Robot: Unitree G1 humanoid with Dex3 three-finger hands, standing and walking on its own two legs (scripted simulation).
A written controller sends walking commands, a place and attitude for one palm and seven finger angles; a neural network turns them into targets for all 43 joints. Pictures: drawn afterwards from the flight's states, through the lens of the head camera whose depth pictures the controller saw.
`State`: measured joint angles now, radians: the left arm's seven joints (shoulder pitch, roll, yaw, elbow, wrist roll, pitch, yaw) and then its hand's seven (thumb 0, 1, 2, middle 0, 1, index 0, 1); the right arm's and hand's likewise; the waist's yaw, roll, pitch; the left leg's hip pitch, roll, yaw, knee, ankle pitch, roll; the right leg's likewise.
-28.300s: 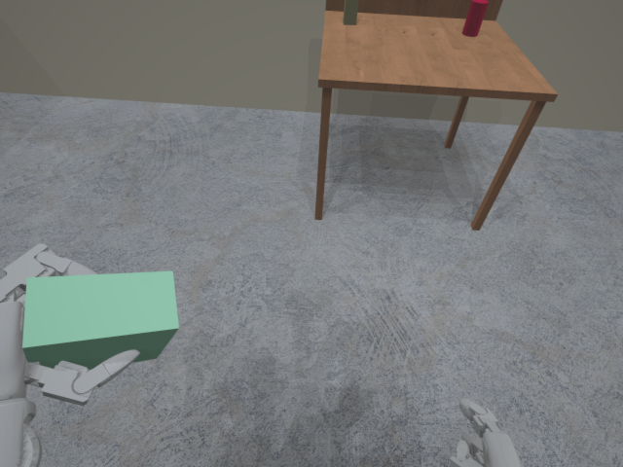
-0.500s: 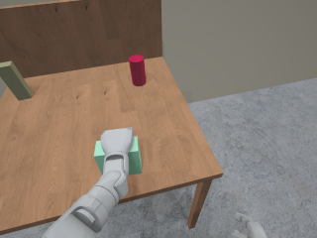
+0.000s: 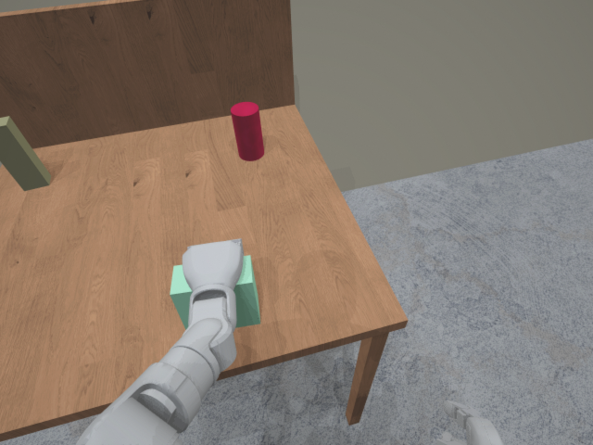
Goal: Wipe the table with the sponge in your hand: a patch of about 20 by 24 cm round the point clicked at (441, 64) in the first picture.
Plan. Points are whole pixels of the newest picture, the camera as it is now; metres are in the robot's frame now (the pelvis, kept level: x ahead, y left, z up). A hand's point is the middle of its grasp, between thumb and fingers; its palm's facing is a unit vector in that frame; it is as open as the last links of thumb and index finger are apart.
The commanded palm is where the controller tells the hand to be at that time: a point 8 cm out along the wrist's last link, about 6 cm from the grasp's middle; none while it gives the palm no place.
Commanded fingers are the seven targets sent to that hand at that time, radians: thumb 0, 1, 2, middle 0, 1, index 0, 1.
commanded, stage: slide across to the third lane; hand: left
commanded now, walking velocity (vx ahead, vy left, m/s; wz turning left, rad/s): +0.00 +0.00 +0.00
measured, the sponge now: (220, 302) +0.34 +0.17 -0.05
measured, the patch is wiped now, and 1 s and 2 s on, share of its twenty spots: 0.80 0.80 0.95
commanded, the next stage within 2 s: wipe forward along the third lane in 0.20 s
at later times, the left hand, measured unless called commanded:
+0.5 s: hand (222, 281) +0.36 +0.16 -0.01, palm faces -0.12 -0.02 -0.99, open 9.9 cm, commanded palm +0.35 +0.14 +0.03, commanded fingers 0.00 0.10 1.30 -1.20 -1.60 -1.20 -1.60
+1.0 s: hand (225, 257) +0.41 +0.17 +0.00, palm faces -0.11 +0.01 -0.99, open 9.9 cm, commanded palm +0.40 +0.17 +0.03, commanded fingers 0.00 0.10 1.30 -1.20 -1.60 -1.20 -1.60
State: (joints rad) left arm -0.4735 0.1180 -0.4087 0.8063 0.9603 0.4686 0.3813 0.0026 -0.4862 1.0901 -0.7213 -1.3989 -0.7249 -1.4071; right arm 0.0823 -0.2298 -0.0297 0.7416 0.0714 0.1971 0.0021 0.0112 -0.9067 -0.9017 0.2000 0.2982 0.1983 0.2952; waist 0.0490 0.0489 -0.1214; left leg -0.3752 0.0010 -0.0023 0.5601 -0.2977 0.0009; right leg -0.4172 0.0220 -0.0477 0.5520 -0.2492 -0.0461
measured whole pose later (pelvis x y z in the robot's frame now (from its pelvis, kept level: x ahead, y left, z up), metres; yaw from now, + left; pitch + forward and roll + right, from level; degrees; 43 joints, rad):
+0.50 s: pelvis +0.00 +0.00 +0.00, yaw +1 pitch +8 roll +0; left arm -0.56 0.09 -0.39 0.91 0.98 0.44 0.36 0.00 -0.52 1.10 -0.77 -1.35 -0.77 -1.35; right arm 0.07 -0.22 -0.02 0.75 0.06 0.19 -0.01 0.01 -0.91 -0.90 0.20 0.30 0.20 0.30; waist 0.05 0.04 -0.13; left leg -0.41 -0.01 -0.01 0.58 -0.30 0.01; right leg -0.45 0.01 -0.05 0.57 -0.25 -0.04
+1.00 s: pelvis -0.04 +0.00 -0.01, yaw -1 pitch +13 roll +0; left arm -0.84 0.21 -0.20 1.20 0.98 0.39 0.41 0.01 -0.57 1.14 -0.80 -1.32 -0.81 -1.33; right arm 0.19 -0.25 -0.01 0.79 0.05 0.11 -0.06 0.01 -0.91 -0.90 0.20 0.30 0.20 0.30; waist -0.08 0.03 -0.13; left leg -0.61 0.01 0.02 0.67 -0.28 0.01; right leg -0.65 0.03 -0.03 0.64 -0.21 -0.05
